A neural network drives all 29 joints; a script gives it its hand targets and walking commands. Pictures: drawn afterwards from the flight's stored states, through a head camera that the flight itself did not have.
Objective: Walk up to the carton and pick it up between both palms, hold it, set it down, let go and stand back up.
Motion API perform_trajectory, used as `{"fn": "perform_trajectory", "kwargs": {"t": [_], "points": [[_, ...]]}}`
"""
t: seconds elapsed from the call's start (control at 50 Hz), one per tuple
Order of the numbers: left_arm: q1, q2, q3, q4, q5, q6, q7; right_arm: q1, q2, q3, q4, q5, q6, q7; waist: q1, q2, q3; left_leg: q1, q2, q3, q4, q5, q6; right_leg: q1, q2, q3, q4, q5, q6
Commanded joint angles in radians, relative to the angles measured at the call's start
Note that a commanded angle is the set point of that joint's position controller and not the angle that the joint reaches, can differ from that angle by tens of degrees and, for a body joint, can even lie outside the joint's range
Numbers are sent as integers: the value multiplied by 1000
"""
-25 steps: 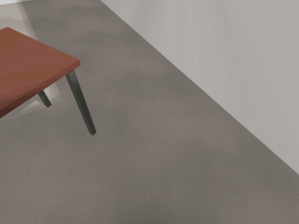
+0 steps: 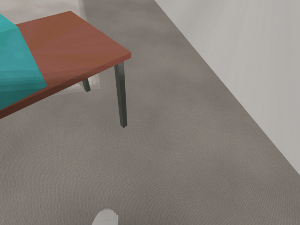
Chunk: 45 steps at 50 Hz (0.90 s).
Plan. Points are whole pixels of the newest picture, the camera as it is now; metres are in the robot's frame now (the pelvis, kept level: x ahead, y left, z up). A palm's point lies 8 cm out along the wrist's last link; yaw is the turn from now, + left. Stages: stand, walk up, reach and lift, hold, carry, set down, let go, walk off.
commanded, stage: walk up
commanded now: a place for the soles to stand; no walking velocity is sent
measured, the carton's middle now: out of the picture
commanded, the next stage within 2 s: none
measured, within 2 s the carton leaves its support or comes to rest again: neither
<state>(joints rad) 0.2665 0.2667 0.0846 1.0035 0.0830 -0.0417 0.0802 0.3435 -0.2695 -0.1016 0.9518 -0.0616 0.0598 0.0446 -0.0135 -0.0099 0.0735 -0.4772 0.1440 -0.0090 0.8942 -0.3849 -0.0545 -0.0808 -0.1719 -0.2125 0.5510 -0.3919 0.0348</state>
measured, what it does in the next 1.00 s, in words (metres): walks ahead, turning left: left foot, then right foot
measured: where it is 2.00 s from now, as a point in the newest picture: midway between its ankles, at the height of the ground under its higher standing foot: (90, 200)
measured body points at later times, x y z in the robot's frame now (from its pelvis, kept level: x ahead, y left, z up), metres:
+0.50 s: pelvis +0.16 +0.07 -0.01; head +0.15 +0.04 +0.44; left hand +0.14 +0.36 -0.11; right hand +0.29 -0.18 -0.15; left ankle +0.11 +0.19 -0.66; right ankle +0.23 -0.03 -0.72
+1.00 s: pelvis +0.29 +0.23 +0.00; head +0.30 +0.26 +0.45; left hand +0.20 +0.49 -0.13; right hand +0.50 +0.06 -0.11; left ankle +0.29 +0.33 -0.72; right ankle +0.34 +0.10 -0.64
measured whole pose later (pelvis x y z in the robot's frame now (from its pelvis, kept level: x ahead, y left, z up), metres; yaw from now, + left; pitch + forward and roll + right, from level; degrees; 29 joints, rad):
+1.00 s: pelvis +0.29 +0.23 +0.00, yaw +32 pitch -3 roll +0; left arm 0.38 0.30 0.01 0.66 0.04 0.00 -0.01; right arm 0.30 -0.23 -0.04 0.70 -0.03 -0.01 0.01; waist 0.00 -0.04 0.11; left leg -0.33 -0.04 0.05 0.64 -0.27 0.07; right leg -0.47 -0.12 -0.07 1.22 -0.46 -0.03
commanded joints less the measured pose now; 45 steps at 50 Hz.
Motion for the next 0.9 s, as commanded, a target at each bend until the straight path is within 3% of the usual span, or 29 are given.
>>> {"fn": "perform_trajectory", "kwargs": {"t": [0.0,0.02,0.04,0.06,0.08,0.1,0.14,0.2,0.28,0.3,0.32,0.34,0.36,0.38,0.4,0.44,0.48,0.52,0.6,0.66,0.7,0.72,0.74,0.76,0.78,0.8,0.82,0.84,0.88], "points": [[-86,169,31,-152,7,22,-32,232,-62,-13,-63,10,-50,11,-123,45,3,340,-141,184,-256,28,68,-319,-82,-40,189,-137,-182],[-65,97,14,-189,-4,32,-47,310,-125,-27,-52,-1,-60,0,-162,307,-42,394,-115,-4,-368,-24,128,-384,34,-71,496,-98,-129],[-42,49,-25,-241,-7,23,-73,282,-257,-47,-84,13,-72,-11,-121,409,12,428,50,-427,-512,-185,249,-612,136,29,653,-372,-111],[-73,67,-22,-292,-17,17,-84,241,-288,-54,-100,18,-67,-22,-96,309,14,366,136,-647,-637,-328,319,-630,119,181,712,-311,-104],[-102,93,-11,-316,-33,13,-88,226,-310,-54,-97,29,-65,-32,-79,258,41,295,216,-804,-744,-479,365,-662,122,212,755,-270,-100],[-100,108,-9,-326,-41,4,-93,161,-327,-54,-122,29,-63,-42,-60,256,88,227,212,-758,-756,-448,359,-648,93,238,736,-222,-96],[18,133,-6,-307,-58,-11,-92,29,-278,-41,-175,8,-65,-49,3,269,40,244,141,-543,-595,-139,321,-561,55,254,611,-145,-75],[50,133,-1,-330,-62,-23,-93,32,-216,-20,-193,12,-73,-31,7,178,-15,156,80,-338,-525,133,286,-399,89,198,416,-82,-79],[144,93,-5,-326,-70,-30,-76,5,-194,-4,-227,19,-62,-10,44,85,-13,-59,-19,-264,-444,-74,231,-80,163,142,144,166,-62],[240,101,-1,-304,-70,-34,-69,-35,-177,3,-237,23,-61,-6,105,10,-47,-170,-49,-232,-362,-142,196,105,164,143,88,245,-50],[322,148,10,-289,-57,-36,-55,-25,-134,20,-248,18,-59,-4,152,-122,-74,-267,-134,-160,-190,-240,154,224,108,204,9,147,-53],[384,214,26,-292,-37,-37,-42,-1,-89,37,-271,15,-57,-5,163,-283,-99,-293,-223,-89,91,-243,109,195,-95,493,-156,-157,-102],[305,267,38,-320,-30,-31,-31,51,-86,40,-285,8,-40,-8,100,-231,-31,-289,-184,-106,278,-220,66,18,-316,837,-367,-520,-161],[207,260,31,-348,-47,-26,-23,102,-120,25,-268,-13,-25,-7,28,-114,68,-274,-140,-110,348,-131,52,-105,-332,858,-431,-668,-175],[146,259,36,-355,-52,-25,-17,103,-126,12,-272,-28,-14,-5,10,-118,103,-276,-115,-111,370,-111,47,-164,-347,849,-439,-665,-215],[101,195,14,-344,-51,-38,-29,73,-127,2,-251,-31,-19,4,-4,-114,202,-241,-61,-106,340,0,27,-241,-262,656,-406,-433,-210],[116,179,1,-337,-36,-47,-37,59,-102,13,-240,-13,-29,23,21,-106,179,-227,-56,-84,303,71,17,-209,-186,427,-349,-188,-207],[161,169,-2,-314,-23,-55,-41,34,-70,22,-252,1,-35,32,31,-130,140,-192,-57,-65,231,118,18,-159,-165,293,-323,-6,-213],[236,205,9,-295,-19,-63,-53,-76,-29,46,-303,8,-53,37,58,-158,52,-136,-37,-14,18,168,30,-27,-154,135,-234,417,-218],[229,230,10,-317,-30,-51,-53,-119,-38,49,-315,12,-70,49,56,-157,1,33,-74,83,-147,142,52,-57,-118,12,-163,444,-201],[239,231,6,-327,-30,-34,-51,-75,-56,38,-305,13,-75,50,36,-140,-19,138,-99,126,-193,174,65,-110,-148,10,-105,289,-201],[240,231,7,-340,-30,-24,-49,-41,-78,29,-296,6,-76,40,9,-92,-42,225,-114,142,-227,175,81,-146,-158,12,-34,244,-197],[231,222,-1,-352,-31,-17,-50,52,-106,11,-280,6,-81,29,-48,-30,-78,333,-139,133,-246,177,94,-176,-138,0,91,299,-180],[288,185,-17,-361,-27,-8,-61,146,-175,-14,-261,6,-87,9,-90,131,-160,482,-158,58,-284,112,128,-234,-80,-14,332,291,-144],[289,140,-37,-399,-32,-4,-78,220,-254,-43,-270,12,-84,-11,-132,304,-181,552,25,-247,-368,15,204,-387,7,-5,605,6,-96],[279,133,-42,-433,-40,7,-83,199,-289,-48,-287,27,-75,-36,-104,300,-177,599,144,-550,-507,59,274,-566,86,77,718,-213,-60],[250,164,-22,-447,-52,23,-75,198,-316,-60,-278,37,-64,-48,-107,248,-165,541,207,-639,-580,-73,355,-608,77,130,842,-217,-70],[188,188,-20,-456,-42,32,-72,147,-270,-50,-297,47,-62,-51,-87,180,-75,442,197,-620,-617,-137,342,-641,47,161,856,-159,-68],[208,145,-30,-439,-46,18,-81,61,-212,-17,-322,33,-70,-55,-38,136,-7,330,122,-419,-562,193,302,-576,20,199,768,-49,-69]]}}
